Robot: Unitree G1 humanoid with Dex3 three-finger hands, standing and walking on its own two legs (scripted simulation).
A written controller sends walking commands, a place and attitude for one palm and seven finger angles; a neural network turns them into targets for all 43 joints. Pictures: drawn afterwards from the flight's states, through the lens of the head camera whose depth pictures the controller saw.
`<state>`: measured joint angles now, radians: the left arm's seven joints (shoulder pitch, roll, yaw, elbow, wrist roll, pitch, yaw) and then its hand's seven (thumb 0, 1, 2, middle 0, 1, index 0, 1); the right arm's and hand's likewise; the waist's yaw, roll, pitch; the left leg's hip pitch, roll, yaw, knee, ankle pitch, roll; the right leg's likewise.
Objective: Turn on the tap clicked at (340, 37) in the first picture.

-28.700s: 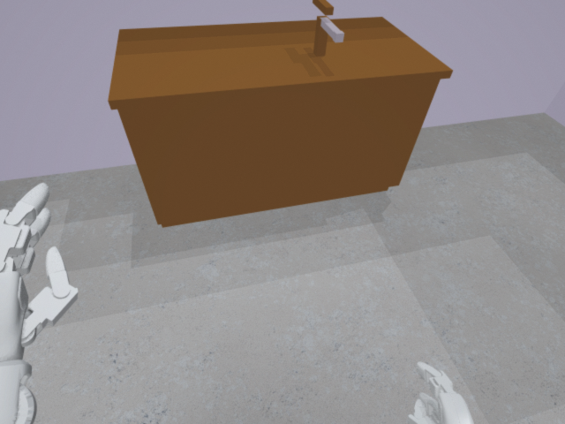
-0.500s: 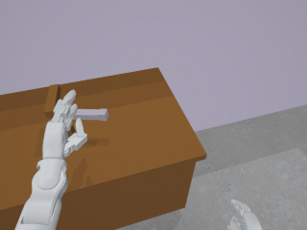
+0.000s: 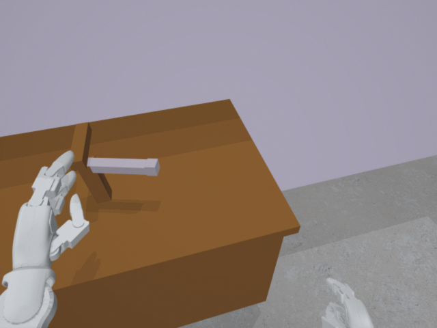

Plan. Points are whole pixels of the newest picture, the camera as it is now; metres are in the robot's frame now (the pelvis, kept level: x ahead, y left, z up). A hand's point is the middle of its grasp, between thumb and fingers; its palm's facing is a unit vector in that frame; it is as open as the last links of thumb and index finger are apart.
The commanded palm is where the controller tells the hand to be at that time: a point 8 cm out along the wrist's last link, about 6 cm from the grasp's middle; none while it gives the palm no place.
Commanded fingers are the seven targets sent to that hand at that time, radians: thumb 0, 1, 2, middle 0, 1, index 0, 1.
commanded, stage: draw the hand back beside the body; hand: left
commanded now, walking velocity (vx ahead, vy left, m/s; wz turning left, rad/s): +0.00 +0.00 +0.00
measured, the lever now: (152, 167) +0.43 +0.21 +0.05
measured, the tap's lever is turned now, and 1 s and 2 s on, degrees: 71 71 71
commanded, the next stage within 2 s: step back with the hand held close in 0.40 s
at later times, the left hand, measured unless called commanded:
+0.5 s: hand (70, 233) +0.20 +0.24 +0.15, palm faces +0.38 -0.85 -0.36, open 7.4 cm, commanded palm +0.16 +0.28 +0.17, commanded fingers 0.00 0.90 0.90 -0.20 -0.30 -0.20 -0.30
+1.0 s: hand (29, 262) +0.15 +0.27 +0.15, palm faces +0.31 -0.83 -0.46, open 7.4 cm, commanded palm +0.11 +0.31 +0.17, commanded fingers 0.00 0.90 0.90 -0.20 -0.30 -0.20 -0.30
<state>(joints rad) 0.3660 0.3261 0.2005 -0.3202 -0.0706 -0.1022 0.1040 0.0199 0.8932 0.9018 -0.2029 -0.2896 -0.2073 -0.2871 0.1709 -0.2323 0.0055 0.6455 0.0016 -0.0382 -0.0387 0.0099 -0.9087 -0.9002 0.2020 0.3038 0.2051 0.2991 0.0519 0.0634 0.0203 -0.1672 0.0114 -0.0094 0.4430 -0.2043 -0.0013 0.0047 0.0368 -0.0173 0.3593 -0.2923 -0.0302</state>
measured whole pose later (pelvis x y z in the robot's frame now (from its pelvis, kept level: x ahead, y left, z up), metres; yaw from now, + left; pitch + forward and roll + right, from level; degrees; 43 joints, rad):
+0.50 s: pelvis +0.00 +0.00 +0.00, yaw +1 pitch -4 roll -1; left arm 0.44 0.34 0.24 -0.38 -0.08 -0.10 0.11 0.02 0.89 0.90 -0.21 -0.30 -0.21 -0.30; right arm 0.17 -0.22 0.01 0.64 0.00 -0.05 -0.05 0.01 -0.91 -0.90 0.20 0.30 0.21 0.30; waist 0.06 0.07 0.02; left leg -0.18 0.01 -0.02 0.46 -0.21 0.00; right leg 0.00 0.04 -0.03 0.37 -0.30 -0.03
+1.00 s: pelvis -0.06 +0.03 -0.01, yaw -1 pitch +1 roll -3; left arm 0.52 0.42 0.34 -0.50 -0.07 -0.17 0.10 0.02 0.89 0.90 -0.21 -0.30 -0.22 -0.30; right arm 0.19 -0.24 -0.01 0.55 0.02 -0.03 -0.08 0.01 -0.91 -0.90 0.20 0.30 0.20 0.30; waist 0.02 0.06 0.02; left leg -0.42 0.01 0.00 0.55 -0.16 0.04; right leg -0.26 0.03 -0.01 0.49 -0.26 0.01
